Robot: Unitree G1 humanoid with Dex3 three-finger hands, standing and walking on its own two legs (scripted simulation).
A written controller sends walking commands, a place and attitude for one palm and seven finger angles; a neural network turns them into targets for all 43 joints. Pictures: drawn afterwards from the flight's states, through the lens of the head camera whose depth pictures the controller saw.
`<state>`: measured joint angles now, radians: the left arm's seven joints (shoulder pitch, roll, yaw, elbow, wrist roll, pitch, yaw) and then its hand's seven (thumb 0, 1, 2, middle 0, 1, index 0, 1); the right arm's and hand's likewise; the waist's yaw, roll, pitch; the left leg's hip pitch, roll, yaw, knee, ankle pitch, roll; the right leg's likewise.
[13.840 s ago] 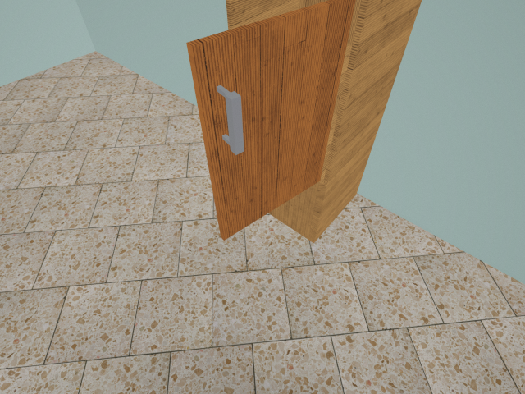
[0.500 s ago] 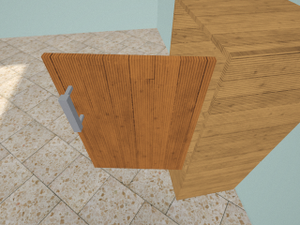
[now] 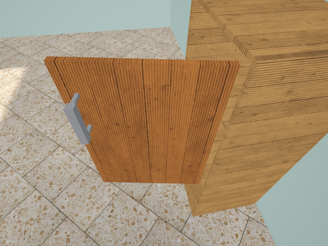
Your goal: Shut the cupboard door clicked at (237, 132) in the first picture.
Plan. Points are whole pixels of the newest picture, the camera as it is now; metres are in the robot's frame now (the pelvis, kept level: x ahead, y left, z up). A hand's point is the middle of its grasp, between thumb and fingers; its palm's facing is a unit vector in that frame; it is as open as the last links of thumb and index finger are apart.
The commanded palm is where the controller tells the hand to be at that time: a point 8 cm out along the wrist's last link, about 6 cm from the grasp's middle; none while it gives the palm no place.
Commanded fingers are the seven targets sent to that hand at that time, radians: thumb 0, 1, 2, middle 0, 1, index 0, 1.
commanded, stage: shuffle to correct the standing spot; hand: left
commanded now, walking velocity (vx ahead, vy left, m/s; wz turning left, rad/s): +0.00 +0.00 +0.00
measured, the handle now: (81, 119) +0.39 +0.25 +0.09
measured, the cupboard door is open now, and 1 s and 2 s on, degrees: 78 78 78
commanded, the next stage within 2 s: come to a stop and stand still in 0.18 s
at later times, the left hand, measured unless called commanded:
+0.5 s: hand out of the picture -0.01 +0.20 -0.17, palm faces +0.00 -0.97 -0.23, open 7.4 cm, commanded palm none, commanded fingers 0.00 0.90 0.90 -0.20 -0.30 -0.20 -0.30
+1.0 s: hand out of the picture -0.04 +0.21 -0.18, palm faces +0.01 -0.98 -0.18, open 7.4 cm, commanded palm none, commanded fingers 0.00 0.90 0.90 -0.20 -0.30 -0.20 -0.30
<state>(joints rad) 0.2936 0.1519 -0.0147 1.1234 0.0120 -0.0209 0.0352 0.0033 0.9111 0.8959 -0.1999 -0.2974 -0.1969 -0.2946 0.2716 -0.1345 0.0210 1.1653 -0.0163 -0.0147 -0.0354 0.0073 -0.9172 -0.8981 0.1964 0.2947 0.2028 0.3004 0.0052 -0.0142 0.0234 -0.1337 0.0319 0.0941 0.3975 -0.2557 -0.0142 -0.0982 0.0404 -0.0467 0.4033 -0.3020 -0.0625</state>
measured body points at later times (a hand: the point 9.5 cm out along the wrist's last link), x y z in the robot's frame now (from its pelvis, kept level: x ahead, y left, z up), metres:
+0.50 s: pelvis -0.03 +0.02 +0.00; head -0.01 +0.01 +0.45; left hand -0.01 +0.25 -0.16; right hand +0.01 -0.21 -0.16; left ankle -0.03 +0.12 -0.74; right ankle -0.05 -0.07 -0.74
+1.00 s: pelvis -0.04 +0.04 +0.00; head -0.03 +0.04 +0.45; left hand -0.04 +0.26 -0.16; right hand -0.04 -0.17 -0.16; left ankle -0.03 +0.12 -0.74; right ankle -0.05 -0.07 -0.74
